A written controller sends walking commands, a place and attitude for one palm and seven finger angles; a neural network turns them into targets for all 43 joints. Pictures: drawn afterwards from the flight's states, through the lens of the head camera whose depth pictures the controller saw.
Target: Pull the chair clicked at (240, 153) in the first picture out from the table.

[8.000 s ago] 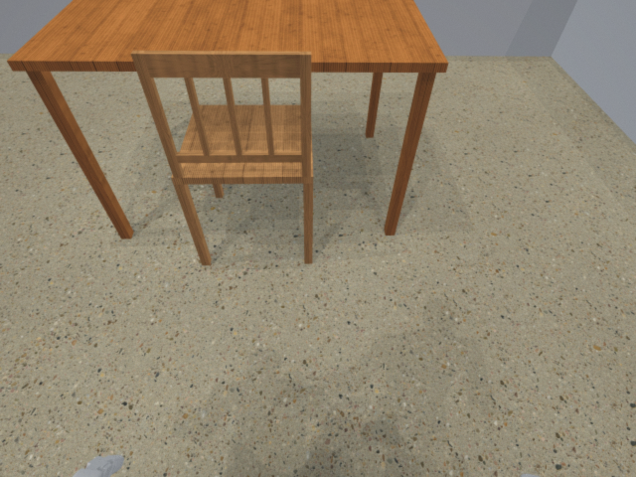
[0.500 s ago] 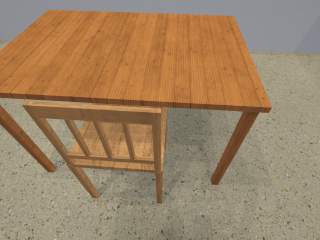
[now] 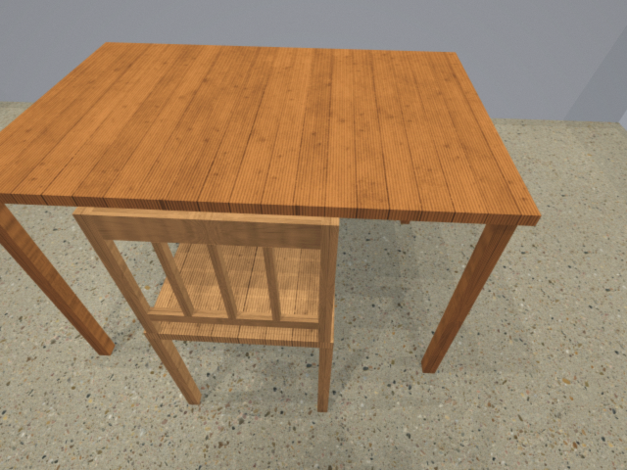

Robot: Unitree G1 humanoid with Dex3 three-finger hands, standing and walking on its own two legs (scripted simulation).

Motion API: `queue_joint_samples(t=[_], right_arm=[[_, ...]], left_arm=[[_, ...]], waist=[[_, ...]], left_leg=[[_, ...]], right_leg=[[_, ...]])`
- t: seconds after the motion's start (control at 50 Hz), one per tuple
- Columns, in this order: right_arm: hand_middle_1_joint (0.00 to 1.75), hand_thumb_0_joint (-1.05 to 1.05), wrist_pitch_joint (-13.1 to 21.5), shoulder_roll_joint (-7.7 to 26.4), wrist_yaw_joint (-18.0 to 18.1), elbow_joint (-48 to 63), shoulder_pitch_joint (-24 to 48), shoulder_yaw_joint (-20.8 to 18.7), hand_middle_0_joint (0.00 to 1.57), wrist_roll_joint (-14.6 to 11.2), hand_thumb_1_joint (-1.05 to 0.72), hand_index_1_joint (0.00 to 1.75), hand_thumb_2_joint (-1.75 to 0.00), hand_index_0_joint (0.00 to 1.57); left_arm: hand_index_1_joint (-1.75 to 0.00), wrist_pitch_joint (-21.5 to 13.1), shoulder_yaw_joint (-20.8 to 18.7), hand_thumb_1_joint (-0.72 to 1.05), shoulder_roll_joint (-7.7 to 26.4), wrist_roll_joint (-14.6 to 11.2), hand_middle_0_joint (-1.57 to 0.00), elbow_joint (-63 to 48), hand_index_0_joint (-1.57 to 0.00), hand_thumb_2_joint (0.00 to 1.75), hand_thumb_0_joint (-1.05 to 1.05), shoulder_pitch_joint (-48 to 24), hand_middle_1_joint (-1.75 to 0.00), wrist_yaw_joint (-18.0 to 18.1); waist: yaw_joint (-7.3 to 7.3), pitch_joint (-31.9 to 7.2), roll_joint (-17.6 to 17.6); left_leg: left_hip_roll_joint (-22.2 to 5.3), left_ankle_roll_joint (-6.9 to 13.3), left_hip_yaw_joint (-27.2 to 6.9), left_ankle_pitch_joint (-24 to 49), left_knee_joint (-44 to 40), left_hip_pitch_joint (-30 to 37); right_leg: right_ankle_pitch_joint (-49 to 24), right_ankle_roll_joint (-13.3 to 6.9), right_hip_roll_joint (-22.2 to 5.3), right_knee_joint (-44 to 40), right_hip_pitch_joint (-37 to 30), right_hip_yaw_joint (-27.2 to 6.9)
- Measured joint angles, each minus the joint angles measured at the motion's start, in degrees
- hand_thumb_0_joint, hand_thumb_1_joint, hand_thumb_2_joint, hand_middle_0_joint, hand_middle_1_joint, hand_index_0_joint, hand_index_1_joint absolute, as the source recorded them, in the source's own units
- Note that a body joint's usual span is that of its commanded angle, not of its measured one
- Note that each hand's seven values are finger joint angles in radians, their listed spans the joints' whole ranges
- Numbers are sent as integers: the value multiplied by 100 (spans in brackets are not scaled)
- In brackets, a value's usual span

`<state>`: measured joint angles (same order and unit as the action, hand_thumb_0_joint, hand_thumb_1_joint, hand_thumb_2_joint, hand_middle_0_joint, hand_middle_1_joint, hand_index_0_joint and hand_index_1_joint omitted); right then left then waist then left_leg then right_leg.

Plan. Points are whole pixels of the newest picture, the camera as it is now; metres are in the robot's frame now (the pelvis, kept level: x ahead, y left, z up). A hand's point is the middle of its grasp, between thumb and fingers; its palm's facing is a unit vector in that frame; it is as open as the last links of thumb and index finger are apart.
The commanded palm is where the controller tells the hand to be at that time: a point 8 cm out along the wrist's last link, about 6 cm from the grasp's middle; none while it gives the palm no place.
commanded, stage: look again from close up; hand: left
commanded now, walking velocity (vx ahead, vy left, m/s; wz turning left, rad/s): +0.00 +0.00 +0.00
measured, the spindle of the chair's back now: (223, 282) +0.47 +0.20 -0.11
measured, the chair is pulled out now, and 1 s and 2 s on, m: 0.00 0.00 0.00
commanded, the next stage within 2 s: raise the hand toward the chair's back in 0.64 s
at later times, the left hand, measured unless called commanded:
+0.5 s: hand out of the picture -0.02 +0.18 -0.18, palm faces +0.01 -0.99 -0.16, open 7.3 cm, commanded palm none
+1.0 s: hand (182, 409) +0.20 +0.18 -0.02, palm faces +0.16 -0.99 -0.02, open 7.9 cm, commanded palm +0.11 +0.23 -0.07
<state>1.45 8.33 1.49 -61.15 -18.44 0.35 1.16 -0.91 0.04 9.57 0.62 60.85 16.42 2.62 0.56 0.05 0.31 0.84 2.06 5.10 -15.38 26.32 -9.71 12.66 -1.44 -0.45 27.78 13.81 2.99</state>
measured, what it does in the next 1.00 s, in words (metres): stands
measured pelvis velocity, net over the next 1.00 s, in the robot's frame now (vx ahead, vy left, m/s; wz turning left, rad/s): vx -0.01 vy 0.01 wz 0.05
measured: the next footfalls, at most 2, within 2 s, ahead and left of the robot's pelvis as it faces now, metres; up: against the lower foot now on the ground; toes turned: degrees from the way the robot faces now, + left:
none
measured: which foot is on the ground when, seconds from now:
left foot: down 0.00-1.00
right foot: down 0.00-1.00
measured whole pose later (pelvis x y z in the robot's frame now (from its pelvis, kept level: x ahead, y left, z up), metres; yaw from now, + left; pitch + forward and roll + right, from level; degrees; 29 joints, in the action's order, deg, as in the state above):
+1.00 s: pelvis -0.01 +0.01 -0.03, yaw +3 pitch +6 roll +1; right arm 18.7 15.6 1.1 -40.9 -17.1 -1.4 -0.7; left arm -17.6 -2.2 8.9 -10.6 8.8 21.0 -0.7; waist 3.1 -6.6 0.0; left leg 2.8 3.1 3.6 -22.3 45.5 -29.7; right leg 20.2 -0.8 -2.3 46.5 32.7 2.8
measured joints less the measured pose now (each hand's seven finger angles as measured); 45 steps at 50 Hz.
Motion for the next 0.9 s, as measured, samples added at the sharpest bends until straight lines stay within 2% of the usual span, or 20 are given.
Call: queue_joint_samples(t=[0.34, 0.76, 0.78, 0.8, 0.84, 0.9], right_arm=[[30, 0, 7, -36, -6, -258, 92, 38, 20, -33, -91, 30, -90, 20], [30, 0, 2, -117, 3, -364, 178, 66, 20, -67, -91, 30, -90, 20], [30, 1, 20, -82, 34, -103, 70, 106, 20, -101, -92, 30, -90, 20], [30, 1, 242, -45, 108, 159, -101, 147, 20, -154, -92, 30, -90, 20], [30, 2, 826, 59, 178, 560, -373, 131, 20, -296, -93, 30, -90, 20], [30, 2, 1434, 388, 206, 1118, -424, 57, 20, -344, -93, 30, -90, 20]], left_arm=[[-30, 55, 87, 92, -156, 3, -20, 185, -20, 90, 0, 114, -30, -14], [-30, -1, 133, 91, -291, 38, -20, 310, -20, 90, 0, 250, -30, 38], [-30, 391, 123, 92, -262, -190, -20, -586, -20, 90, 1, 520, -30, 59], [-30, 712, 81, 94, -135, -279, -20, -1629, -20, 90, 3, 872, -30, 215], [-30, 611, 33, 97, 160, -542, -21, -3254, -20, 90, 6, 1403, -30, 503], [-29, 123, -4, 94, 274, -865, -20, -4683, -19, 88, 6, 1343, -29, 573]], waist=[[-18, 195, -99], [-56, 218, -126], [-22, 242, -125], [-42, 213, -167], [2, 3, -241], [192, -172, -39]], left_leg=[[146, 164, 107, 79, -172, 141], [147, 197, 140, 89, -200, 146], [147, 192, 116, 54, -106, 87], [173, 181, 127, 31, -70, 64], [279, 157, 110, -3, 7, -79], [341, 184, -120, -184, 555, -538]], right_leg=[[-91, 168, -127, -107, -90, -121], [-142, 214, -124, -200, -118, -154], [-120, 215, -132, -133, -80, -128], [-21, 156, -152, 30, 9, -151], [302, 58, -224, 445, 284, -190], [348, 121, -271, 764, 548, -66]])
